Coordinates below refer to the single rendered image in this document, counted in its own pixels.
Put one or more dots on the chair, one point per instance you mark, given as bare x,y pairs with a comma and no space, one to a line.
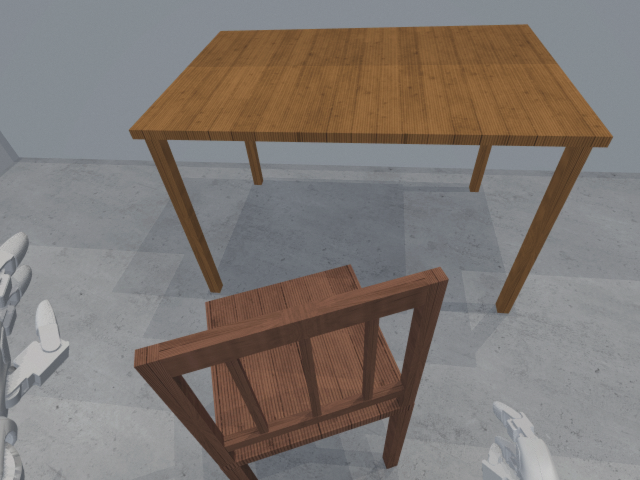
296,362

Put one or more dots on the robot left forearm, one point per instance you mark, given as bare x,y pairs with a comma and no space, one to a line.
11,467

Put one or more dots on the right robot hand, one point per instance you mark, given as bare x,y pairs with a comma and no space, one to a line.
530,459

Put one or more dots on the table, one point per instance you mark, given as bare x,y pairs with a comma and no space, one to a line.
446,85

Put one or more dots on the left robot hand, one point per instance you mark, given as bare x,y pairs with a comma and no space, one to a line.
40,359

